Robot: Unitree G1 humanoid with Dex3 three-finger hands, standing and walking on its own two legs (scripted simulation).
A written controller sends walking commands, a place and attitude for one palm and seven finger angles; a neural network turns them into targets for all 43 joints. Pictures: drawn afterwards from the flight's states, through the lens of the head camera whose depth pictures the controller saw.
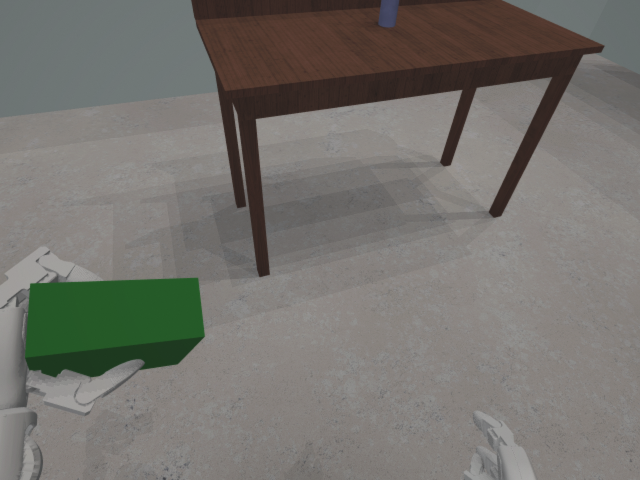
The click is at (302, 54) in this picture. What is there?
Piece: table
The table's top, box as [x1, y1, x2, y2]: [196, 0, 603, 98]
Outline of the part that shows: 603,47 603,45 502,0 479,0 398,6 396,24 393,27 382,27 377,24 379,7 196,20 197,28 226,98 600,52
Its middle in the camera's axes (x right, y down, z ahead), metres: +0.26 -0.69 +1.32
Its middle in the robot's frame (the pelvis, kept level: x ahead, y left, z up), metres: +1.46 -0.18 +0.02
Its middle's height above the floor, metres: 0.79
